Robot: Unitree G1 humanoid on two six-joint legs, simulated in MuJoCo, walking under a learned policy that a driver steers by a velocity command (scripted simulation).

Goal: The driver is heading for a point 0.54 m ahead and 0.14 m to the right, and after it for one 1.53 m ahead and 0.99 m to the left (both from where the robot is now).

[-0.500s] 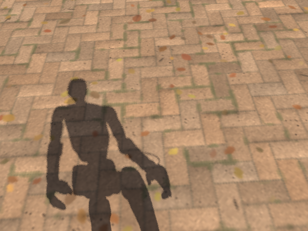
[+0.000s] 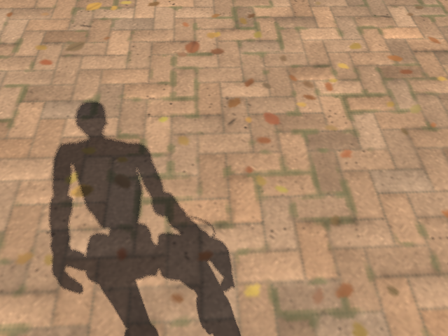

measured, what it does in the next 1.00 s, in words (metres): walks ahead: right foot, then left foot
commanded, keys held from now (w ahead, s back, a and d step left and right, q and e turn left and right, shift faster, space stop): w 0.56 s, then q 0.44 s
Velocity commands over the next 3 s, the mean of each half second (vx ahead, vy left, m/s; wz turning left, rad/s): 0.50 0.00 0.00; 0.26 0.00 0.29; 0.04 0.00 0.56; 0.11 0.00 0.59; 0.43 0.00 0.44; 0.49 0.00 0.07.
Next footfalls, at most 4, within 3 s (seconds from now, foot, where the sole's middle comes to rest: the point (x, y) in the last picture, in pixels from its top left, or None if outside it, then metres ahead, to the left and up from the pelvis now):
0.36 right None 0.37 -0.12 -0.78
0.86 left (218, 301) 0.58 0.03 -0.78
1.44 right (279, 306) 0.57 -0.15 -0.78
1.92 left None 0.44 0.02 -0.78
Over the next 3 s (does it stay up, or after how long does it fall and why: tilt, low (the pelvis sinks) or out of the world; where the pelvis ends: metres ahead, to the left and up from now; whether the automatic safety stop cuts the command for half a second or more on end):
stays up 0.78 0.41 -0.01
